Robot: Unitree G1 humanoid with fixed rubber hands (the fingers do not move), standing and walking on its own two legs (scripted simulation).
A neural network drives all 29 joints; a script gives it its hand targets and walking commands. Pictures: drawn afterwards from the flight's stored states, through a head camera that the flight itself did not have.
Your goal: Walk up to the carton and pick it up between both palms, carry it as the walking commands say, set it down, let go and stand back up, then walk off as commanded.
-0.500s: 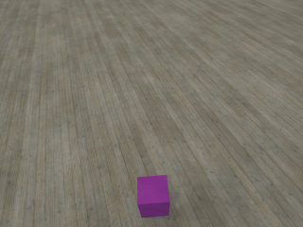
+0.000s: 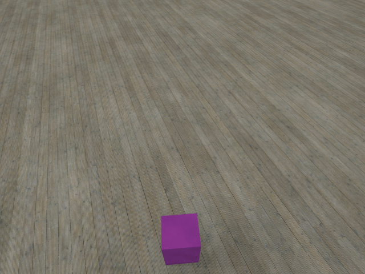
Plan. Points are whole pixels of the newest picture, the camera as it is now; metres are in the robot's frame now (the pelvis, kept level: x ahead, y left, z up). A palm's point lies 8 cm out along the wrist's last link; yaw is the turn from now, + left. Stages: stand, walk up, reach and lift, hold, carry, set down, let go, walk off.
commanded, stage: stand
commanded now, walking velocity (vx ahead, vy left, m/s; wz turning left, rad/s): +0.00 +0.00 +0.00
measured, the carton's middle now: (180, 240) +0.40 +0.03 -0.65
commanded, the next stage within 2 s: reach and lift in 0.44 s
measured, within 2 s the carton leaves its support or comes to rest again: neither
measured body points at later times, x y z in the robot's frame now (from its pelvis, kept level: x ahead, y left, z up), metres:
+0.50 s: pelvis +0.00 +0.01 -0.01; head +0.02 +0.01 +0.44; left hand +0.03 +0.27 -0.16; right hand +0.06 -0.25 -0.16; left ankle +0.02 +0.14 -0.75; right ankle -0.02 -0.10 -0.75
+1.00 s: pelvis -0.03 +0.01 -0.05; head +0.09 +0.02 +0.38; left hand +0.16 +0.23 -0.17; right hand +0.18 -0.20 -0.18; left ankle +0.02 +0.14 -0.75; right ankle -0.02 -0.11 -0.75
